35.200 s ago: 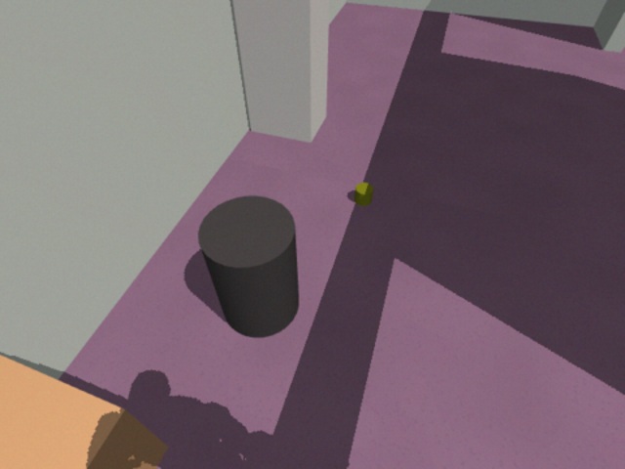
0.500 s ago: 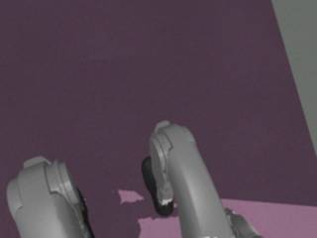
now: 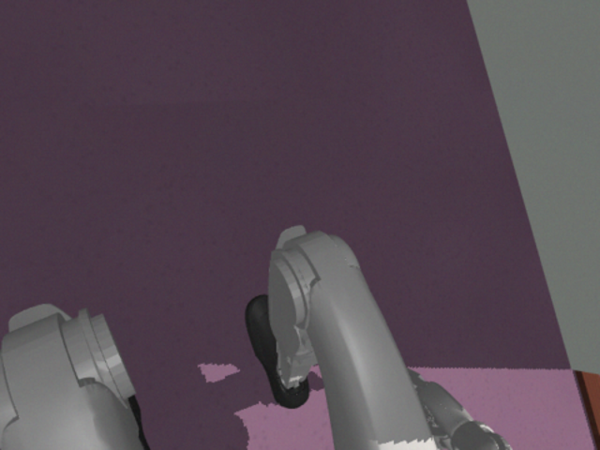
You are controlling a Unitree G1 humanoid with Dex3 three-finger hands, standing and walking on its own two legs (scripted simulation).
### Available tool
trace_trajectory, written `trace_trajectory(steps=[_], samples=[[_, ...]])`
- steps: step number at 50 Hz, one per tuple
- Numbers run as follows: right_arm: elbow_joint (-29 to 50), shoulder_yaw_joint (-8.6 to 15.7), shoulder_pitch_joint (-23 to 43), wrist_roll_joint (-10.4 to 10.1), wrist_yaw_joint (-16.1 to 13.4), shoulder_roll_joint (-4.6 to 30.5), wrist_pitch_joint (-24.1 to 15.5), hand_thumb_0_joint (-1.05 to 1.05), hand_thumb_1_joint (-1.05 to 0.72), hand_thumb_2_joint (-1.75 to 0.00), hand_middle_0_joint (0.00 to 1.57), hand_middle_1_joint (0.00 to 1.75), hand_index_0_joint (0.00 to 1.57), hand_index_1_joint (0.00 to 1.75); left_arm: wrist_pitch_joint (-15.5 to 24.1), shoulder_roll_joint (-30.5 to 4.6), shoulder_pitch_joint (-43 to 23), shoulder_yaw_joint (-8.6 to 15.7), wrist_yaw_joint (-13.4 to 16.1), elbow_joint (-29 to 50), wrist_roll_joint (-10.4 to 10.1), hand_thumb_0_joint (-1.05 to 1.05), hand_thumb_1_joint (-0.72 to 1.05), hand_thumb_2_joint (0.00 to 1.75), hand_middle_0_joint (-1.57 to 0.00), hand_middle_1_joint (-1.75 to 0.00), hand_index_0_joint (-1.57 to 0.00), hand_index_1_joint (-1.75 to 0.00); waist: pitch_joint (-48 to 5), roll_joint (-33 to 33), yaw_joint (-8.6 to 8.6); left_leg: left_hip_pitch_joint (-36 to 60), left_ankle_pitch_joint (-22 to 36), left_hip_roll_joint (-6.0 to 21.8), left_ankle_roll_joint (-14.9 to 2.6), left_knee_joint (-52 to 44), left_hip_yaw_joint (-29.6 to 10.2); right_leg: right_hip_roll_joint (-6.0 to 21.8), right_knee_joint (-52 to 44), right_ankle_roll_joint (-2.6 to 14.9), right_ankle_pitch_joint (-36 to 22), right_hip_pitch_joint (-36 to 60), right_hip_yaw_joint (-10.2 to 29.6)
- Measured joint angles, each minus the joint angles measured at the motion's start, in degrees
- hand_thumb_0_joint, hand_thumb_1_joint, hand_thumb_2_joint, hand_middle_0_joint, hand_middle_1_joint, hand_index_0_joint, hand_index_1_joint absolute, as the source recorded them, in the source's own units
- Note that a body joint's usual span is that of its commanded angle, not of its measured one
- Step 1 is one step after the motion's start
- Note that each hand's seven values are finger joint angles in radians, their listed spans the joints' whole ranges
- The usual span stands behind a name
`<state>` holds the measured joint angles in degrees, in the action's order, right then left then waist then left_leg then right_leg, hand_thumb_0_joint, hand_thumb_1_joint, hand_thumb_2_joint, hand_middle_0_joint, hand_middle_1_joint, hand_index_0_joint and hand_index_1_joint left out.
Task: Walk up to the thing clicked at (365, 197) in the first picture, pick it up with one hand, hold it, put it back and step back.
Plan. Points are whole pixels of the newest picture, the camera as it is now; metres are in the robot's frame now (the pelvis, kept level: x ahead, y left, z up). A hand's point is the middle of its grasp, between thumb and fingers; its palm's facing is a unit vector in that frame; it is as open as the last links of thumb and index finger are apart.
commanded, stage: rest palm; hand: left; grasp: from above
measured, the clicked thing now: out of the picture +0.48 +0.39 -0.27
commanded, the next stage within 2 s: close in 1.98 s
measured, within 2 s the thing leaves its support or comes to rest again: neither
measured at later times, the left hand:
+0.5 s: hand out of the picture +0.46 +0.38 -0.23, palm faces -0.45 -0.16 -0.88, open 14.4 cm
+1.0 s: hand out of the picture +0.46 +0.37 -0.24, palm faces -0.42 -0.16 -0.89, open 14.2 cm
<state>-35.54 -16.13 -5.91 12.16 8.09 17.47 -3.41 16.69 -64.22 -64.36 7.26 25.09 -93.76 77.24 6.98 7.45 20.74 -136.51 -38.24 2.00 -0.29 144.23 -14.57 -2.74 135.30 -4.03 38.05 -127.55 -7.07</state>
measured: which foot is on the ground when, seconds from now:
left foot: down 0.00-1.00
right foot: down 0.00-1.00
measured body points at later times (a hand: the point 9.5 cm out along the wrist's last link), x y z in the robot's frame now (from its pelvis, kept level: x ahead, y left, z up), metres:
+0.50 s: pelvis +0.00 +0.00 +0.00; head +0.28 +0.14 +0.32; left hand +0.48 +0.38 -0.18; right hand +0.07 -0.26 -0.06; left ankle +0.07 +0.13 -0.27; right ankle +0.12 -0.13 -0.27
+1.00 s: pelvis +0.00 +0.00 -0.01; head +0.28 +0.14 +0.32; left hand +0.48 +0.38 -0.18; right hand +0.07 -0.25 -0.06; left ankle +0.07 +0.13 -0.27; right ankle +0.12 -0.13 -0.27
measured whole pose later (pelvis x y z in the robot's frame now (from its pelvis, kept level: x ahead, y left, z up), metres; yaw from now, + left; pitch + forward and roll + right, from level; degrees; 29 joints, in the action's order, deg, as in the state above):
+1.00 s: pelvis +0.00 +0.00 -0.01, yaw -2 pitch +27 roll -15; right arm -34.7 -20.4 -4.0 14.4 9.0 19.2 -7.3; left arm 16.4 -67.9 -62.6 7.9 28.1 -95.5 74.4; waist 10.6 9.9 21.5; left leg -135.8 -39.7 2.3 0.3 146.5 -17.1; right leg -3.8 135.9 -4.5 38.0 -126.9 -8.8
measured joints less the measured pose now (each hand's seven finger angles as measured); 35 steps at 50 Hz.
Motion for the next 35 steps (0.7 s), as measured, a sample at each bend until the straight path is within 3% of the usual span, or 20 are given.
trace_trajectory(steps=[10,19,35], samples=[[0.11,-1.38,-0.99,0.44,0.39,0.23,-1.63,0.0,-0.9,-0.89,0.2,0.3,0.2,0.3,-1.81,-1.67,0.83,1.4,-0.58,0.54,-2.08,0.0,-0.56,1.02,-0.08,-0.99,-0.06,-1.01,1.36,0.35,0.75,-0.37,-0.9,0.12,0.05,0.97,-0.63,-0.31,0.44,-0.16,0.5,-0.26,-0.4],[0.77,-2.01,-0.2,1.18,0.6,1.05,-1.31,0.0,-0.91,-0.89,0.2,0.3,0.2,0.3,-0.53,-2.81,2.24,2.24,-1.69,1.55,-2.81,0.0,-0.57,1.03,-0.08,-0.99,-0.06,-1.0,2.46,0.8,0.48,0.35,-1.61,0.16,0.39,1.14,-1.42,-0.46,0.22,-0.43,0.8,0.43,-0.99],[1.11,-3.09,2.23,2.07,0.57,1.85,-2.09,0.0,-0.91,-0.9,0.2,0.3,0.2,0.3,1.35,-3.3,1.88,0.55,1.94,-0.97,-1.9,0.0,-0.56,1.03,-0.08,-0.99,-0.06,-1.0,3.09,1.99,0.26,1.12,-1.58,0.33,0.72,1.6,-2.17,-0.85,0.33,-0.51,0.24,0.95,-1.47]])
